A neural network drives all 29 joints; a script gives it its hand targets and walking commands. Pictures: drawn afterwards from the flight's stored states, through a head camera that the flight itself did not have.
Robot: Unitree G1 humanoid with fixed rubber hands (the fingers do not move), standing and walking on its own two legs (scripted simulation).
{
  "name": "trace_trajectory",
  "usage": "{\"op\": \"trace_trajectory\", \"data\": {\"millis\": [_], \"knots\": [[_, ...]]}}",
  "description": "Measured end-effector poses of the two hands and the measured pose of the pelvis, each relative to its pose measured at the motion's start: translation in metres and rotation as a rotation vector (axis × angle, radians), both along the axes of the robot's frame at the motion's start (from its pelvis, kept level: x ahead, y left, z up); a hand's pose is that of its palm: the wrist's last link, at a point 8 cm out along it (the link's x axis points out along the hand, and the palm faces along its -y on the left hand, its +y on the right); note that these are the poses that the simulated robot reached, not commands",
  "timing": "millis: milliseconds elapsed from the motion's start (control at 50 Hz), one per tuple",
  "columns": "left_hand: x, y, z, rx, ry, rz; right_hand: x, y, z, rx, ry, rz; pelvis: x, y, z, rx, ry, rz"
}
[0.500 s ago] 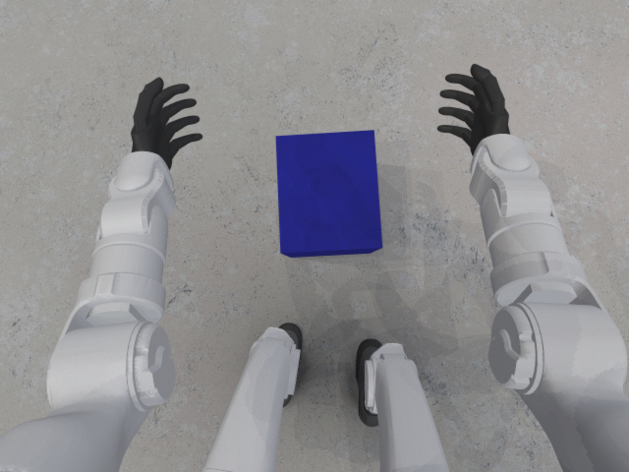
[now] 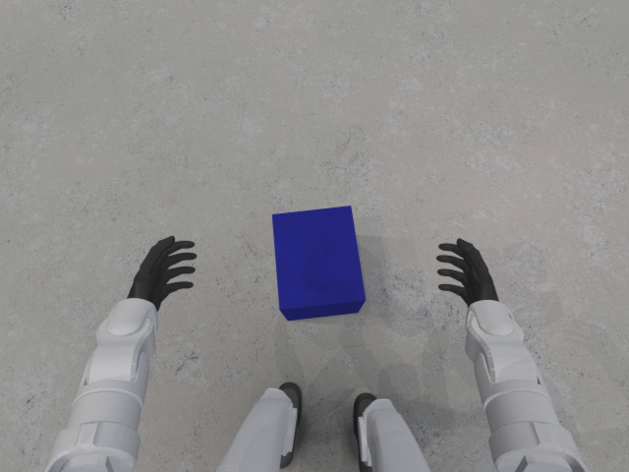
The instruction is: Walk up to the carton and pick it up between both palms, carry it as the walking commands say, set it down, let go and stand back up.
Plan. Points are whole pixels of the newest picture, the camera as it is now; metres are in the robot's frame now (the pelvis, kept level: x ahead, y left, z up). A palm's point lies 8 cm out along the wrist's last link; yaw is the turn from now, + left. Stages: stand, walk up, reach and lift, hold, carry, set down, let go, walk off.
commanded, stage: let go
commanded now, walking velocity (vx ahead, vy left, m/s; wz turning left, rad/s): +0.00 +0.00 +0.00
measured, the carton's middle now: (317, 266) +0.50 +0.05 -0.61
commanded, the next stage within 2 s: stand in 0.88 s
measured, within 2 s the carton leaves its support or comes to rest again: neither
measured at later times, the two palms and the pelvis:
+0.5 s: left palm (125, 375) +0.21 +0.22 -0.01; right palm (562, 394) +0.23 -0.24 -0.02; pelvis +0.05 -0.01 +0.05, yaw +1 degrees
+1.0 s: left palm (113, 342) +0.25 +0.25 -0.02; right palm (568, 373) +0.25 -0.25 -0.03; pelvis +0.10 -0.01 +0.05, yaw +0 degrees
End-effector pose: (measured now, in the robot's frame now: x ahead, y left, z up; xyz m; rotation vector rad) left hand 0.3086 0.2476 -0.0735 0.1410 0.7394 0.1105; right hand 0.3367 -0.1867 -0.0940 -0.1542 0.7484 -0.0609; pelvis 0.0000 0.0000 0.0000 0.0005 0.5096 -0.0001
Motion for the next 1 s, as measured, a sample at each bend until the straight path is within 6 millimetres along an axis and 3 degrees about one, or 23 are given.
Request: {"op": "trace_trajectory", "data": {"millis": [60,120,240,320,400,520,660,760,880,920,1000], "knots": [[-0.019,0.009,0.023,0.008,-0.026,0.011,-0.012,-0.007,0.027,-0.013,-0.033,0.007,0.000,-0.001,0.009,-0.004,-0.096,0.008],[-0.043,0.010,0.032,0.015,-0.012,0.011,-0.026,-0.016,0.042,-0.032,-0.038,0.032,0.000,-0.002,0.017,-0.011,-0.186,0.012],[-0.106,-0.014,0.026,-0.029,0.096,0.011,-0.086,-0.032,0.047,-0.041,0.059,0.047,0.007,-0.007,0.036,-0.004,-0.348,0.022],[-0.131,-0.030,0.031,-0.054,0.118,0.005,-0.120,-0.037,0.053,-0.036,0.093,0.045,0.019,-0.010,0.044,0.005,-0.427,0.023],[-0.125,-0.031,0.045,-0.028,0.087,0.001,-0.124,-0.042,0.064,-0.032,0.056,0.054,0.032,-0.012,0.047,0.011,-0.496,0.020],[-0.089,-0.023,0.064,0.031,0.037,-0.031,-0.108,-0.052,0.072,-0.025,0.037,0.035,0.054,-0.015,0.050,0.014,-0.549,0.013],[-0.060,-0.031,0.061,0.018,0.073,-0.059,-0.103,-0.061,0.071,-0.022,0.096,-0.003,0.081,-0.017,0.054,0.010,-0.538,0.008],[-0.054,-0.034,0.056,0.006,0.093,-0.035,-0.097,-0.063,0.076,-0.033,0.094,-0.009,0.094,-0.016,0.056,0.009,-0.504,0.001],[-0.054,-0.023,0.069,0.042,0.078,0.002,-0.089,-0.057,0.085,-0.032,0.067,0.004,0.099,-0.012,0.065,0.004,-0.478,-0.004],[-0.054,-0.017,0.071,0.058,0.070,0.003,-0.086,-0.056,0.083,-0.029,0.059,0.004,0.099,-0.011,0.062,0.002,-0.479,-0.003],[-0.063,0.002,0.055,0.110,0.099,0.006,-0.089,-0.066,0.062,-0.081,0.094,-0.019,0.095,-0.007,0.051,-0.006,-0.474,-0.005]]}}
